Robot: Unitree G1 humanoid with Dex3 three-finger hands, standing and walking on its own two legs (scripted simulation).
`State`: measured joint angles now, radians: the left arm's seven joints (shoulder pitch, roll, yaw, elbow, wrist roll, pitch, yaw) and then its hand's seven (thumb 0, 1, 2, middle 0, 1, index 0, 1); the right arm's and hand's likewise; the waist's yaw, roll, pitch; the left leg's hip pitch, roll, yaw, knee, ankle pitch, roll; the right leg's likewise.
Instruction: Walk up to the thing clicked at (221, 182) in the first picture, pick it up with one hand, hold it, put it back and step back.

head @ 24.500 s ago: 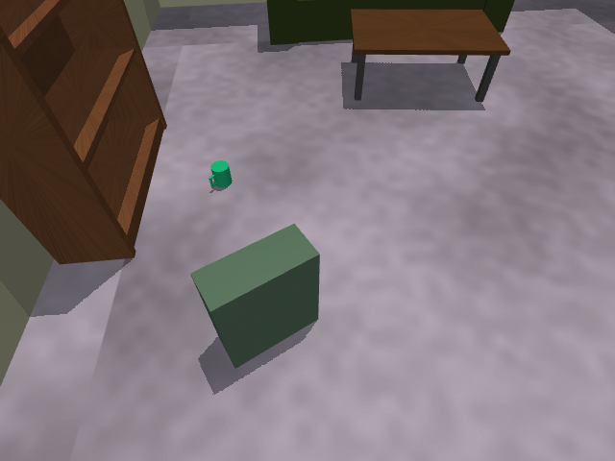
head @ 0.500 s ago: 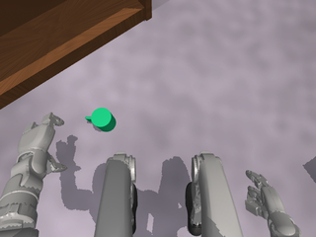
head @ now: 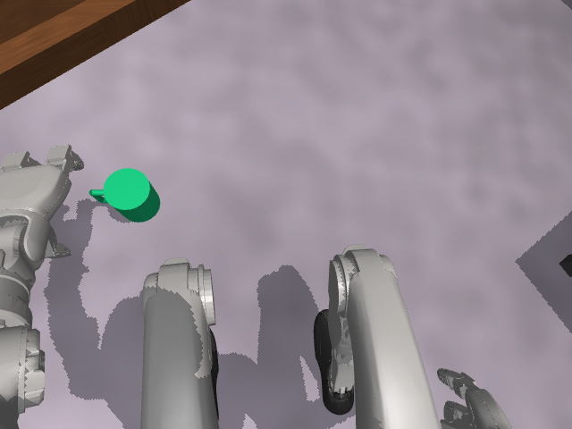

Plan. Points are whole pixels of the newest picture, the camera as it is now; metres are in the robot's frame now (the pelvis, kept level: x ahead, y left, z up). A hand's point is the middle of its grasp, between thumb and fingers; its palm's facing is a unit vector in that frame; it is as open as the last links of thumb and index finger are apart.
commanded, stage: rise first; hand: left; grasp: from above
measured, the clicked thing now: (125, 196) +0.49 +0.29 -0.33
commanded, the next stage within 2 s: approach in 0.96 s
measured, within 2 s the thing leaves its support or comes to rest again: neither
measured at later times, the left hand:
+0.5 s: hand (74, 198) +0.44 +0.32 -0.19, palm faces -0.44 -0.06 -0.90, open 14.1 cm
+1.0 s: hand (84, 195) +0.45 +0.32 -0.21, palm faces -0.44 -0.07 -0.89, open 14.1 cm
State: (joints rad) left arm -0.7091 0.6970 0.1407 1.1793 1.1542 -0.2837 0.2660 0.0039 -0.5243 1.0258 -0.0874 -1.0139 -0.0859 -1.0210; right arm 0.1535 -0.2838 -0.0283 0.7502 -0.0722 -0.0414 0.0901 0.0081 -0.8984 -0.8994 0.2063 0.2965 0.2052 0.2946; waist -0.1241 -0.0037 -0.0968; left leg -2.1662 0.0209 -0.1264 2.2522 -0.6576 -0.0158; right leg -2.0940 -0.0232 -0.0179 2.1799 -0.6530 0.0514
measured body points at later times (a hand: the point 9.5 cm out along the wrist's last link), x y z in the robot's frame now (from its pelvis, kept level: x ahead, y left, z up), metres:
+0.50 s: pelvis +0.01 +0.00 -0.03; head +0.24 +0.07 +0.35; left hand +0.46 +0.32 -0.14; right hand +0.08 -0.27 -0.14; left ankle +0.09 +0.13 -0.34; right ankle +0.11 -0.14 -0.34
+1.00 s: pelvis +0.01 +0.00 -0.04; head +0.25 +0.07 +0.34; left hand +0.47 +0.32 -0.16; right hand +0.07 -0.28 -0.15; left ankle +0.09 +0.13 -0.34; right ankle +0.11 -0.14 -0.34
